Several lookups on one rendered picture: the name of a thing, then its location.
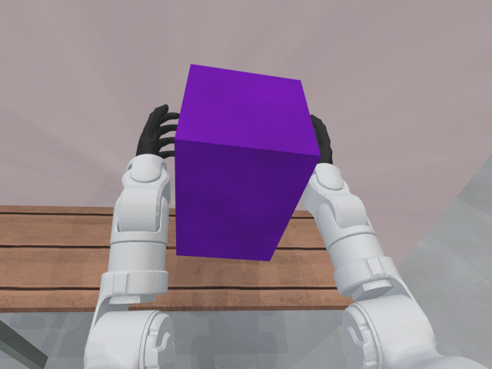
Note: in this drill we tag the right robot upper arm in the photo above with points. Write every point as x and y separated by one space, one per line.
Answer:
392 333

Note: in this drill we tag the robot right forearm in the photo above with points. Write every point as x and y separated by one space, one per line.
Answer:
361 269

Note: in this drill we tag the robot left hand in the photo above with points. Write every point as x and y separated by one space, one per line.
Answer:
149 142

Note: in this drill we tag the table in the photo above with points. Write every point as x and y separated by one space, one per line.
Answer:
52 259

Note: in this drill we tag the carton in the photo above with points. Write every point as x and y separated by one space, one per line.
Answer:
245 150

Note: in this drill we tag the robot right hand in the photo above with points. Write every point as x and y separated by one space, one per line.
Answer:
323 140

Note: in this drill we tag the left robot upper arm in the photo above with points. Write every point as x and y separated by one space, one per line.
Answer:
132 340

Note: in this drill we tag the robot left forearm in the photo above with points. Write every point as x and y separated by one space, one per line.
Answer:
139 235

